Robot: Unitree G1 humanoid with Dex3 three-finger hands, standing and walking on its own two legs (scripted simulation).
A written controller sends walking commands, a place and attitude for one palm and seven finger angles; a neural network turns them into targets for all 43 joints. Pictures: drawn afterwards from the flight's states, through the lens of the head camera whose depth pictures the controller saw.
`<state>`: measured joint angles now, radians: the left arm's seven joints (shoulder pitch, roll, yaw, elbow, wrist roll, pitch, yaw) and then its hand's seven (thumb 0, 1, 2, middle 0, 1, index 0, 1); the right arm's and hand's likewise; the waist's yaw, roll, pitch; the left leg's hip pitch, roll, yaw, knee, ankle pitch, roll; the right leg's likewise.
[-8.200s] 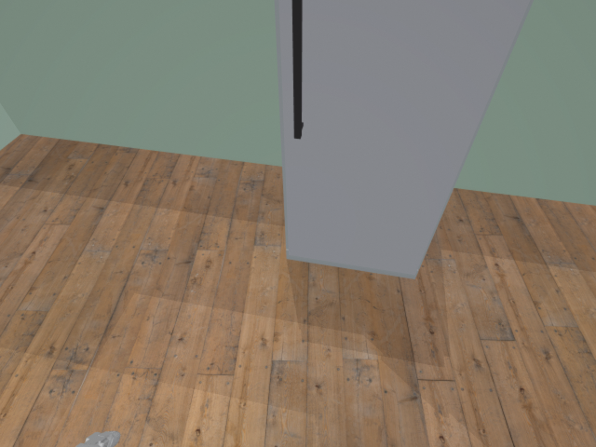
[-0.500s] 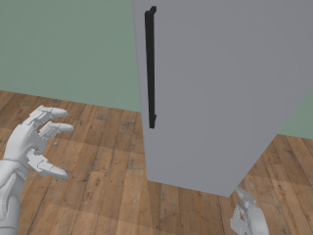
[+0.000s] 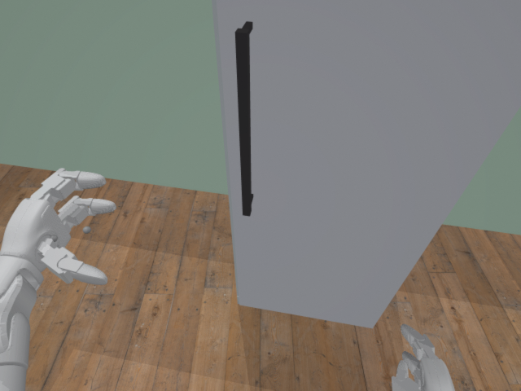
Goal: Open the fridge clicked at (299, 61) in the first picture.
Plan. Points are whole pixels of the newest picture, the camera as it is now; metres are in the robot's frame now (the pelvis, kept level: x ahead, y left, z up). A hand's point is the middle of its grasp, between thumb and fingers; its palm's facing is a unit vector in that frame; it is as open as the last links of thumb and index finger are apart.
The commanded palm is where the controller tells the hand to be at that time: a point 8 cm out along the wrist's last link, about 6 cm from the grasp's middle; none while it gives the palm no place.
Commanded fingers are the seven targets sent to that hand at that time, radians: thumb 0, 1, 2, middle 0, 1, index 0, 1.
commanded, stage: raise the hand to about handle height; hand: left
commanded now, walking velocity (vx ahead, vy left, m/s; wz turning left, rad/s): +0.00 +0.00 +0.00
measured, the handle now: (247, 137) +0.53 +0.09 +0.13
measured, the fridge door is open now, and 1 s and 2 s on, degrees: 0 0 0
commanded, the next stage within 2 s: move the hooked fingers beside the handle in 0.10 s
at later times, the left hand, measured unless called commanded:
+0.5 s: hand (116, 213) +0.31 +0.25 +0.14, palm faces +0.00 -1.00 -0.04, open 14.0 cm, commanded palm +0.28 +0.29 +0.14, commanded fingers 0.00 -0.50 0.30 -0.30 -1.20 -0.30 -1.20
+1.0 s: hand (161, 188) +0.37 +0.20 +0.14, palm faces -0.03 -1.00 -0.03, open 14.0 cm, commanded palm +0.34 +0.25 +0.14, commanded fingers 0.00 -0.50 0.30 -0.30 -1.20 -0.30 -1.20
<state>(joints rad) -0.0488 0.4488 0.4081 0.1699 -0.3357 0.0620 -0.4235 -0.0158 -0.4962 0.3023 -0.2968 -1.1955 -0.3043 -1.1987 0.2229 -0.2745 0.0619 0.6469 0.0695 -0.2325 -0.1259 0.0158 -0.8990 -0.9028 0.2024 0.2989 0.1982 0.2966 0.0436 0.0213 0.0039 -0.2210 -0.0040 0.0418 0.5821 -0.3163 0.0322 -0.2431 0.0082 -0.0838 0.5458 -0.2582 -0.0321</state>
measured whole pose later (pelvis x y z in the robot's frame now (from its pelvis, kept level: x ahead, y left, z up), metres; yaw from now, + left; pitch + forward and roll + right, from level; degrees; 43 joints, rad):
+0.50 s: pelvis +0.00 +0.00 +0.00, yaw +1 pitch -2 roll -1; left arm -0.22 0.42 0.32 0.29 -0.30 0.07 -0.40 -0.02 -0.50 0.30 -0.30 -1.20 -0.30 -1.20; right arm 0.20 -0.27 0.07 0.66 0.07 -0.23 -0.13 0.02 -0.90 -0.90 0.20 0.30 0.20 0.30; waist 0.04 0.03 0.01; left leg -0.25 -0.01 0.03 0.58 -0.31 0.03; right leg -0.27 0.00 -0.10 0.55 -0.25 -0.03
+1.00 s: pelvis +0.01 -0.01 +0.00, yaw +0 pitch +1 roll +0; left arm -0.34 0.37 0.26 0.39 -0.25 0.07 -0.30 -0.02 -0.50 0.30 -0.30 -1.20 -0.30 -1.20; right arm 0.23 -0.27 0.04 0.68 0.07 -0.18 -0.11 0.01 -0.90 -0.90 0.20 0.30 0.20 0.30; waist 0.00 0.03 -0.02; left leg -0.27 0.00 0.05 0.57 -0.32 0.02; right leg -0.30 0.01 -0.08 0.56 -0.27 -0.04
